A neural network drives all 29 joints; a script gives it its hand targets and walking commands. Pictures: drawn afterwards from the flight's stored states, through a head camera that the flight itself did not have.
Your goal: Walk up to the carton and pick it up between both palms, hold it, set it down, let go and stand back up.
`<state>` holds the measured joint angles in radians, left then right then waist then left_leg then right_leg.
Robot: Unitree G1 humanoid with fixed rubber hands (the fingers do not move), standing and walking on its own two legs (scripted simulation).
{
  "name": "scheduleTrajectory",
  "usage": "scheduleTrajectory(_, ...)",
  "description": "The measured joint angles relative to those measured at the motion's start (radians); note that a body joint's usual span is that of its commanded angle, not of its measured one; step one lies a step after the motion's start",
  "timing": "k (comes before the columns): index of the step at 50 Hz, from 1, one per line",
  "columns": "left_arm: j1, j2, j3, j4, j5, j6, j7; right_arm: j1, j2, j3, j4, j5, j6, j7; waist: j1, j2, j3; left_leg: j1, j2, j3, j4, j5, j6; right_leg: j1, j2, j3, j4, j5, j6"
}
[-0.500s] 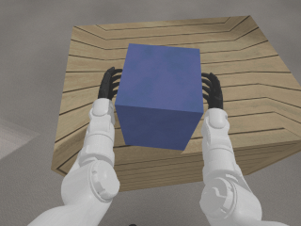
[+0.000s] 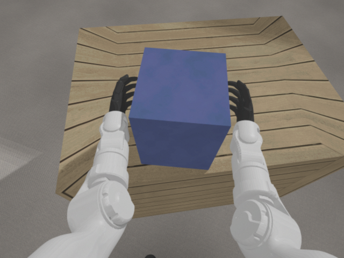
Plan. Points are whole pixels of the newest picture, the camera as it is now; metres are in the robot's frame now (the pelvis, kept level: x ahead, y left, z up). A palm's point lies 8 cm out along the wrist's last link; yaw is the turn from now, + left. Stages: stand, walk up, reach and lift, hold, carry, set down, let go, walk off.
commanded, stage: set down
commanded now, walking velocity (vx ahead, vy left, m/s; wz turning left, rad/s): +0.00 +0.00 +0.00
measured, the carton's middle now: (179, 114) +0.47 +0.02 -0.01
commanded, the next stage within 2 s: none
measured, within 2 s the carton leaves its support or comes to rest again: neither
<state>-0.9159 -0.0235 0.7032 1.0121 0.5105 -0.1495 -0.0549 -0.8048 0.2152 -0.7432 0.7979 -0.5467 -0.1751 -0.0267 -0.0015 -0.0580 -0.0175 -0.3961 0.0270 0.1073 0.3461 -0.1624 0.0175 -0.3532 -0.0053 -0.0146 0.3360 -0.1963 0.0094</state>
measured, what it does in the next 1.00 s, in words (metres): stands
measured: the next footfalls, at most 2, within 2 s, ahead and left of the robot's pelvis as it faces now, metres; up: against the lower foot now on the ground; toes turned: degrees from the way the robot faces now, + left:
none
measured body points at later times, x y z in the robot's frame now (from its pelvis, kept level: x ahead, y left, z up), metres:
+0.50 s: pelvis -0.02 +0.00 -0.02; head +0.07 +0.03 +0.42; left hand +0.46 +0.23 +0.05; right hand +0.46 -0.15 +0.06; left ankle -0.01 +0.11 -0.75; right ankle -0.03 -0.12 -0.75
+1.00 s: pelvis -0.03 -0.01 -0.02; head +0.05 +0.02 +0.42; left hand +0.46 +0.23 +0.11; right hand +0.47 -0.17 +0.12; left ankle -0.01 +0.11 -0.75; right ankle -0.03 -0.12 -0.75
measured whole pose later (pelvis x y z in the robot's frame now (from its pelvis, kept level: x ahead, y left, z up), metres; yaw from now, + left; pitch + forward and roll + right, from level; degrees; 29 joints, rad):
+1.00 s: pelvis -0.03 -0.01 -0.02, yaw +2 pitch +22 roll -1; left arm -1.26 0.39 -0.15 1.58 -0.34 -0.19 -0.02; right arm -1.17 -0.24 0.04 1.35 0.36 -0.09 -0.08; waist -0.06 -0.03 -0.25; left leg -0.73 0.05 0.05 0.52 -0.17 0.00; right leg -0.66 0.01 -0.07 0.49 -0.22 -0.01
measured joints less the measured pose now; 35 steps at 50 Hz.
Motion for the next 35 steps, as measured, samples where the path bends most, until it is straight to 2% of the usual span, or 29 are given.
scheduleTrajectory(2, -0.005, 0.021, -0.021, 0.03, -0.016, -0.005, 0.01, -0.003, -0.018, 0.027, 0.028, 0.024, -0.001, -0.002, -0.002, 0.0, -0.008, -0.01, 0.003, 0.002, 0.006, -0.002, 0.0, -0.009, 0.002, 0.002, 0.002, 0.001, -0.001)
scheduleTrajectory(4, -0.012, 0.058, -0.074, 0.083, -0.06, -0.012, 0.031, -0.007, -0.054, 0.086, 0.082, 0.08, 0.003, -0.014, -0.006, -0.001, -0.028, -0.032, 0.007, 0.005, 0.018, -0.005, -0.001, -0.03, 0.006, 0.005, 0.008, 0.002, -0.002)
scheduleTrajectory(10, -0.083, 0.192, -0.338, 0.347, -0.338, -0.078, 0.101, -0.058, -0.193, 0.362, 0.318, 0.375, -0.001, -0.076, -0.016, 0.016, -0.148, -0.196, 0.029, 0.006, 0.107, -0.031, -0.002, -0.18, 0.022, 0.008, 0.06, -0.001, -0.006)
scheduleTrajectory(14, -0.157, 0.254, -0.492, 0.505, -0.499, -0.135, 0.103, -0.12, -0.249, 0.484, 0.44, 0.504, -0.022, -0.096, -0.026, 0.032, -0.202, -0.288, 0.034, -0.007, 0.167, -0.049, -0.003, -0.261, 0.025, -0.004, 0.107, -0.015, -0.006)
scheduleTrajectory(18, -0.221, 0.301, -0.618, 0.607, -0.622, -0.17, 0.09, -0.183, -0.298, 0.575, 0.535, 0.612, -0.043, -0.096, -0.033, 0.041, -0.221, -0.339, 0.035, -0.026, 0.213, -0.063, -0.006, -0.301, 0.024, -0.021, 0.145, -0.031, -0.007)
scheduleTrajectory(26, -0.278, 0.363, -0.808, 0.664, -0.787, -0.181, 0.058, -0.275, -0.4, 0.694, 0.629, 0.795, -0.054, -0.067, -0.038, 0.047, -0.237, -0.398, 0.03, -0.055, 0.261, -0.069, -0.01, -0.347, 0.019, -0.049, 0.19, -0.047, -0.012)
scheduleTrajectory(35, -0.302, 0.382, -0.875, 0.622, -0.84, -0.146, 0.041, -0.318, -0.455, 0.755, 0.625, 0.888, -0.01, -0.029, -0.047, 0.039, -0.249, -0.424, 0.025, -0.062, 0.251, -0.048, -0.011, -0.382, 0.015, -0.057, 0.204, -0.041, -0.017)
